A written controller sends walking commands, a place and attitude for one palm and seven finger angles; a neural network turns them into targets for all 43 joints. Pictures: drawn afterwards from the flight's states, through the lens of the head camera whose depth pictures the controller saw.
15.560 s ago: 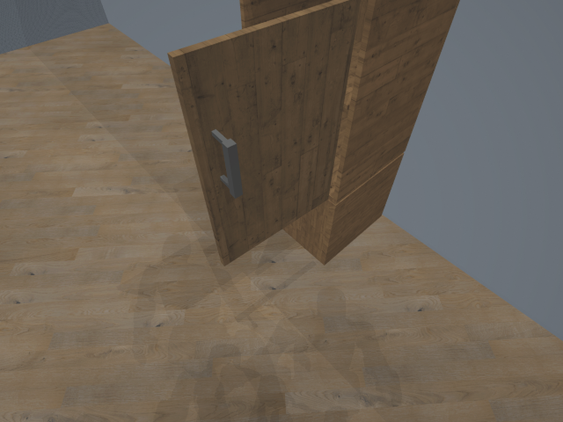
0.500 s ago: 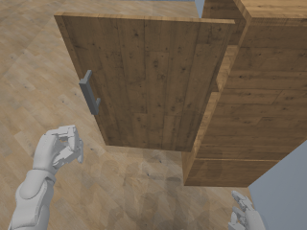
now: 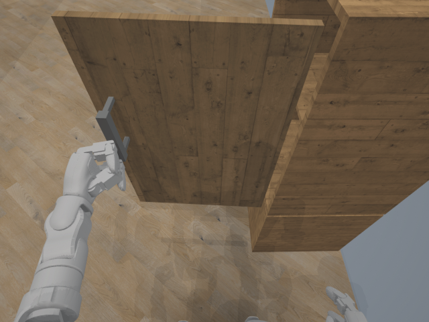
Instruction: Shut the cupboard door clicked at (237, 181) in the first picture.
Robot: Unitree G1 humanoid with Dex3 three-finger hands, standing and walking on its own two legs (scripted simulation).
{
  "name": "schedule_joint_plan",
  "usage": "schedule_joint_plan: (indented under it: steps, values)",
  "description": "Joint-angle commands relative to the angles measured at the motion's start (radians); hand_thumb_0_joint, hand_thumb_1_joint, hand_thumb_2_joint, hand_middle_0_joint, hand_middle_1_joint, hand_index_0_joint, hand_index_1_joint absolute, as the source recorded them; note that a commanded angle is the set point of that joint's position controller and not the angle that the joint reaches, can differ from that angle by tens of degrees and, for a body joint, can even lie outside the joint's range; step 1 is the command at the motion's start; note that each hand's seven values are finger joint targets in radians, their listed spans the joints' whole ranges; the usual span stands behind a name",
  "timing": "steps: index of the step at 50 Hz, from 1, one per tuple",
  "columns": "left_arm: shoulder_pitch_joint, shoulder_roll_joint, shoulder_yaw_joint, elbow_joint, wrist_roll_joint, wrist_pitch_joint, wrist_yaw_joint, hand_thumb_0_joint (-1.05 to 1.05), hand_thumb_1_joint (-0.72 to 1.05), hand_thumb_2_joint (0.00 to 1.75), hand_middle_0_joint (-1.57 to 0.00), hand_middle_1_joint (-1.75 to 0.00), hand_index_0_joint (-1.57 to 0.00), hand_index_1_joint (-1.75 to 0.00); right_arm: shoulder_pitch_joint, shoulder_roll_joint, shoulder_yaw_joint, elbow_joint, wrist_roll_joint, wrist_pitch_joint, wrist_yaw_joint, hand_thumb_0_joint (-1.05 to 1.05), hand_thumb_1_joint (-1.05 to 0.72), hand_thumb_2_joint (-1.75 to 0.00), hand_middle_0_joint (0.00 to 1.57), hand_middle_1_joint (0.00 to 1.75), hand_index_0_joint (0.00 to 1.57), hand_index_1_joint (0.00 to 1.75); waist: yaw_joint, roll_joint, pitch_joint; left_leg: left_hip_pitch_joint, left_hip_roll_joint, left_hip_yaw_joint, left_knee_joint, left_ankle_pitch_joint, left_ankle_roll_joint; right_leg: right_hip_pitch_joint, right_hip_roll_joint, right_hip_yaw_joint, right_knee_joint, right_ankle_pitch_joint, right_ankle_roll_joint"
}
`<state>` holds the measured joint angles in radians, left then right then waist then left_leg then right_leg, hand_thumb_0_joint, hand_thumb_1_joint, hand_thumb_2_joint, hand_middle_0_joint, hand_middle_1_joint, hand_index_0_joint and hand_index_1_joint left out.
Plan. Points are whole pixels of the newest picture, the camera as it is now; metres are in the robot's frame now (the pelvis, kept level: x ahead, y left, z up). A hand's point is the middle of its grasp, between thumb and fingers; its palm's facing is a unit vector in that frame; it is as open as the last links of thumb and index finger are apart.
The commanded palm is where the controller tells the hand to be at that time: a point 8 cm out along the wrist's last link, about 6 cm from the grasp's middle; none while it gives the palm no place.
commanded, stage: bring the fist close to the handle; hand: left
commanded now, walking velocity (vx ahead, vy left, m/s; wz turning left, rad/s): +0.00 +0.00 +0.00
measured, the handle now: (116, 130) +0.47 +0.22 +0.07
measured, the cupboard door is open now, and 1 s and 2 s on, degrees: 86 84 69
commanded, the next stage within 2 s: push the door shut along its arc in 0.50 s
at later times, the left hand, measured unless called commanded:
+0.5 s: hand (124, 171) +0.37 +0.18 +0.07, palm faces +0.01 -1.00 -0.02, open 3.1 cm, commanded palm +0.34 +0.23 +0.07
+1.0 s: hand (127, 150) +0.41 +0.18 +0.08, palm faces -0.08 -1.00 -0.02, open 3.1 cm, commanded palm +0.40 +0.23 +0.07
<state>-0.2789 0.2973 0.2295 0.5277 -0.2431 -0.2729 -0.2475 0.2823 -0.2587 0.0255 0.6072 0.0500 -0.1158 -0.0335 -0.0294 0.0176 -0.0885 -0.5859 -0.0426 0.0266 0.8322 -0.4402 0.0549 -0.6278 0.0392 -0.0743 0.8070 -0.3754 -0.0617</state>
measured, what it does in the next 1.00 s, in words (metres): stands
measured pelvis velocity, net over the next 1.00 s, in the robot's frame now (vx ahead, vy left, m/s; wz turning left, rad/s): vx -0.01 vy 0.00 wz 0.00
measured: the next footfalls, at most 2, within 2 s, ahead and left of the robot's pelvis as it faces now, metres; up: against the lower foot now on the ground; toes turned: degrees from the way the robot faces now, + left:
none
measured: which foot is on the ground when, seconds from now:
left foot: down 0.00-1.00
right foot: down 0.00-1.00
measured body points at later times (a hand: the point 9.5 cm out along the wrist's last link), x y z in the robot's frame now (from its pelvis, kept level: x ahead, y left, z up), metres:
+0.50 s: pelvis +0.00 +0.01 +0.00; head +0.05 +0.01 +0.45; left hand +0.36 +0.24 +0.08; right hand +0.10 -0.25 -0.11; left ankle -0.02 +0.08 -0.70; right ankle +0.01 -0.08 -0.70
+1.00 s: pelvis -0.01 +0.00 +0.00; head +0.05 +0.01 +0.44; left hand +0.41 +0.24 +0.08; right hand +0.08 -0.26 -0.11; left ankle -0.02 +0.08 -0.70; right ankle +0.01 -0.08 -0.70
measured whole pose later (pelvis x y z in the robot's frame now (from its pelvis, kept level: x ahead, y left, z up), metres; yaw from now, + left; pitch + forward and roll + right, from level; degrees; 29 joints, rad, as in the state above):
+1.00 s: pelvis -0.01 +0.00 +0.00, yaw +0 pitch +12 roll -1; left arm -0.61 0.37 0.25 0.92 -0.21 -0.37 -0.32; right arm 0.31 -0.27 0.03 0.64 0.05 -0.04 -0.03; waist -0.07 0.01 -0.08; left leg -0.65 -0.04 0.03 0.85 -0.43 0.06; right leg -0.68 0.04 -0.07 0.82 -0.36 -0.06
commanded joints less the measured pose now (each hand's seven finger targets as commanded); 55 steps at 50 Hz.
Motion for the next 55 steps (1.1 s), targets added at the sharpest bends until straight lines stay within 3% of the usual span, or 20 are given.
schedule_joint_plan:
  steps: [1,5,7,9,12,14,17,19,25,27,30,32,34,37,38,40,42,47,48,55]
  values:
    - [-0.349,0.191,0.058,-0.192,-0.003,-0.097,0.021,0.00,0.90,0.90,-1.30,-1.50,-1.30,-1.50,0.025,-0.137,-0.059,-0.107,-0.004,-0.033,-0.007,0.00,-0.90,-0.90,0.20,0.30,0.20,0.30,-0.013,0.001,-0.330,0.098,0.040,-0.057,-0.100,0.392,-0.038,0.236,-0.039,0.074,-0.069,0.365,0.037]
    - [-0.403,0.204,0.066,-0.130,0.011,-0.116,0.040,0.00,0.90,0.90,-1.30,-1.50,-1.30,-1.50,0.035,-0.137,-0.059,-0.092,-0.005,-0.016,-0.003,0.00,-0.90,-0.90,0.20,0.30,0.20,0.30,-0.019,0.015,-0.321,0.092,0.041,-0.057,-0.104,0.378,-0.038,0.226,-0.036,0.076,-0.072,0.351,0.035]
    - [-0.336,0.219,0.089,-0.104,0.016,-0.118,0.044,0.00,0.90,0.90,-1.30,-1.50,-1.30,-1.50,0.041,-0.140,-0.063,-0.099,-0.006,-0.007,0.000,0.00,-0.90,-0.90,0.20,0.30,0.20,0.30,0.002,0.006,-0.339,0.092,0.041,-0.055,-0.106,0.393,-0.037,0.249,-0.034,0.076,-0.071,0.362,0.033]
    - [-0.332,0.170,0.047,-0.139,0.017,-0.126,0.039,0.00,0.90,0.90,-1.30,-1.50,-1.30,-1.50,0.039,-0.131,-0.062,-0.109,-0.005,-0.003,0.007,0.00,-0.90,-0.90,0.20,0.30,0.20,0.30,0.003,0.051,-0.355,0.120,0.043,-0.056,-0.113,0.441,-0.042,0.247,-0.035,0.070,-0.068,0.384,0.031]
    - [-0.300,0.159,0.044,-0.138,0.011,-0.127,0.043,0.00,0.90,0.90,-1.30,-1.50,-1.30,-1.50,0.045,-0.136,-0.067,-0.112,-0.005,0.005,0.009,0.00,-0.90,-0.90,0.20,0.30,0.20,0.30,0.001,0.015,-0.336,0.128,0.049,-0.062,-0.114,0.461,-0.044,0.235,-0.029,0.062,-0.072,0.379,0.033]
    - [-0.315,0.156,0.045,-0.134,0.008,-0.125,0.049,0.00,0.90,0.90,-1.30,-1.50,-1.30,-1.50,0.043,-0.137,-0.067,-0.111,-0.003,0.009,0.011,0.00,-0.90,-0.90,0.20,0.30,0.20,0.30,-0.006,-0.019,-0.313,0.112,0.048,-0.057,-0.123,0.424,-0.042,0.232,-0.027,0.063,-0.083,0.367,0.036]
    - [-0.324,0.187,0.068,-0.159,0.018,-0.139,0.068,0.00,0.90,0.90,-1.30,-1.50,-1.30,-1.50,0.034,-0.137,-0.067,-0.114,-0.005,0.015,0.008,0.00,-0.90,-0.90,0.20,0.30,0.20,0.30,0.000,-0.010,-0.308,0.108,0.045,-0.058,-0.131,0.385,-0.038,0.241,-0.029,0.067,-0.087,0.338,0.033]
    - [-0.350,0.145,0.028,-0.188,0.021,-0.149,0.072,0.00,0.90,0.90,-1.30,-1.50,-1.30,-1.50,0.026,-0.128,-0.066,-0.115,-0.004,0.013,0.010,0.00,-0.90,-0.90,0.20,0.30,0.20,0.30,-0.010,0.036,-0.316,0.142,0.047,-0.060,-0.133,0.381,-0.043,0.212,-0.027,0.063,-0.088,0.318,0.032]
    - [-0.375,0.147,0.018,-0.139,0.024,-0.153,0.073,0.00,0.90,0.90,-1.30,-1.50,-1.30,-1.50,0.009,-0.130,-0.058,-0.107,-0.003,0.015,0.006,0.00,-0.90,-0.90,0.20,0.30,0.20,0.30,-0.019,0.016,-0.273,0.100,0.041,-0.058,-0.143,0.283,-0.037,0.207,-0.029,0.069,-0.102,0.253,0.032]
    - [-0.381,0.185,0.047,-0.107,0.024,-0.150,0.072,0.00,0.90,0.90,-1.30,-1.50,-1.30,-1.50,0.013,-0.138,-0.058,-0.103,-0.002,0.018,0.002,0.00,-0.90,-0.90,0.20,0.30,0.20,0.30,-0.018,-0.014,-0.262,0.084,0.041,-0.061,-0.142,0.257,-0.033,0.208,-0.029,0.072,-0.107,0.231,0.032]
    - [-0.422,0.163,0.028,-0.109,0.018,-0.153,0.061,0.00,0.90,0.90,-1.30,-1.50,-1.30,-1.50,0.007,-0.133,-0.057,-0.105,-0.002,0.014,0.002,0.00,-0.90,-0.90,0.20,0.30,0.20,0.30,-0.021,0.022,-0.289,0.104,0.038,-0.059,-0.137,0.265,-0.035,0.206,-0.031,0.074,-0.103,0.242,0.031]
    - [-0.424,0.206,0.052,-0.080,0.018,-0.154,0.047,0.00,0.90,0.90,-1.30,-1.50,-1.30,-1.50,0.013,-0.141,-0.055,-0.102,-0.003,0.017,-0.002,0.00,-0.90,-0.90,0.20,0.30,0.20,0.30,-0.023,-0.011,-0.287,0.079,0.037,-0.058,-0.132,0.264,-0.031,0.224,-0.033,0.081,-0.104,0.252,0.033]
    - [-0.513,0.196,0.026,-0.047,0.021,-0.156,0.023,0.00,0.90,0.90,-1.30,-1.50,-1.30,-1.50,0.014,-0.139,-0.050,-0.095,0.001,0.020,-0.004,0.00,-0.90,-0.90,0.20,0.30,0.20,0.30,-0.045,0.005,-0.270,0.074,0.036,-0.058,-0.128,0.252,-0.030,0.200,-0.034,0.083,-0.101,0.248,0.033]
    - [-0.575,0.229,0.039,-0.014,0.020,-0.164,-0.003,0.00,0.90,0.90,-1.30,-1.50,-1.30,-1.50,0.025,-0.144,-0.053,-0.088,0.001,0.021,-0.008,0.00,-0.90,-0.90,0.20,0.30,0.20,0.30,-0.043,0.030,-0.302,0.091,0.036,-0.065,-0.118,0.260,-0.030,0.193,-0.033,0.086,-0.094,0.244,0.029]
    - [-0.581,0.186,0.002,0.014,0.017,-0.160,-0.016,0.00,0.90,0.90,-1.30,-1.50,-1.30,-1.50,0.026,-0.140,-0.050,-0.090,0.003,0.020,-0.007,0.00,-0.90,-0.90,0.20,0.30,0.20,0.30,-0.053,0.028,-0.304,0.097,0.035,-0.065,-0.116,0.268,-0.030,0.185,-0.033,0.083,-0.093,0.254,0.029]
    - [-0.642,0.197,0.004,0.080,0.014,-0.152,-0.032,0.00,0.90,0.90,-1.30,-1.50,-1.30,-1.50,0.039,-0.146,-0.049,-0.076,0.004,0.023,-0.008,0.00,-0.90,-0.90,0.20,0.30,0.20,0.30,-0.064,0.017,-0.283,0.079,0.035,-0.072,-0.111,0.257,-0.033,0.159,-0.032,0.080,-0.090,0.242,0.030]
    - [-0.660,0.246,0.040,0.127,0.017,-0.151,-0.043,0.00,0.90,0.90,-1.30,-1.50,-1.30,-1.50,0.054,-0.156,-0.051,-0.071,0.003,0.029,-0.009,0.00,-0.90,-0.90,0.20,0.30,0.20,0.30,-0.057,0.018,-0.300,0.071,0.035,-0.073,-0.107,0.258,-0.031,0.162,-0.032,0.082,-0.086,0.240,0.027]
    - [-0.722,0.268,0.050,0.186,0.020,-0.163,-0.074,0.00,0.90,0.90,-1.30,-1.50,-1.30,-1.50,0.084,-0.161,-0.053,-0.066,0.000,0.041,-0.005,0.00,-0.90,-0.90,0.20,0.30,0.20,0.30,-0.063,0.011,-0.353,0.064,0.033,-0.066,-0.088,0.307,-0.026,0.185,-0.032,0.091,-0.074,0.300,0.028]
    - [-0.734,0.278,0.058,0.212,0.022,-0.161,-0.082,0.00,0.90,0.90,-1.30,-1.50,-1.30,-1.50,0.093,-0.163,-0.051,-0.063,-0.001,0.046,-0.005,0.00,-0.90,-0.90,0.20,0.30,0.20,0.30,-0.069,-0.013,-0.358,0.052,0.034,-0.068,-0.087,0.314,-0.025,0.189,-0.032,0.089,-0.069,0.313,0.030]
    - [-0.893,0.282,0.026,0.307,0.031,-0.169,-0.136,0.00,0.90,0.90,-1.30,-1.50,-1.30,-1.50,0.127,-0.173,-0.051,-0.042,-0.002,0.062,-0.007,0.00,-0.90,-0.90,0.20,0.30,0.20,0.30,-0.111,0.039,-0.348,0.048,0.037,-0.076,-0.071,0.275,-0.023,0.103,-0.026,0.089,-0.067,0.255,0.029]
